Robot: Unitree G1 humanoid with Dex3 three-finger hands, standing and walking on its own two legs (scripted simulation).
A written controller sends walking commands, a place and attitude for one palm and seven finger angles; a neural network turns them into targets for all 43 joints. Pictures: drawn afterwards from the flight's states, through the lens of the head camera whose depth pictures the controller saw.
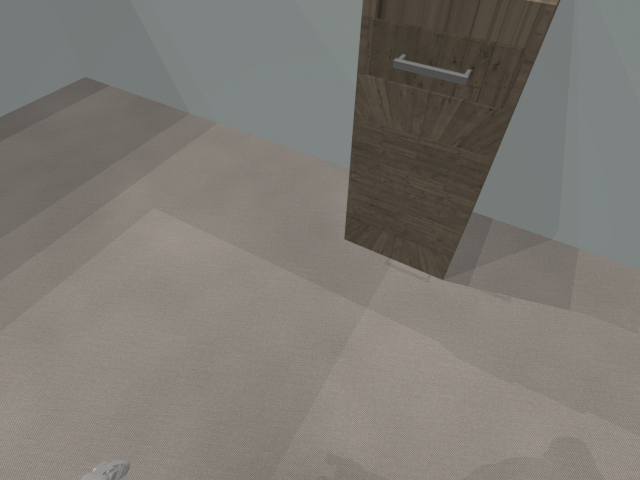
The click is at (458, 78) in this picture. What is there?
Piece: drawer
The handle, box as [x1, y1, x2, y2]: [392, 54, 471, 84]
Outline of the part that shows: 392,67 465,84 471,70 468,69 464,74 415,63 405,60 404,54 402,54 393,61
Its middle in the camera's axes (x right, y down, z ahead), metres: +0.28 -0.43 +0.98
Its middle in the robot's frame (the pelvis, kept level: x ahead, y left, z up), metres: +1.05 -0.23 +0.04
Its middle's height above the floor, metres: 0.81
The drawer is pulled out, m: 0.00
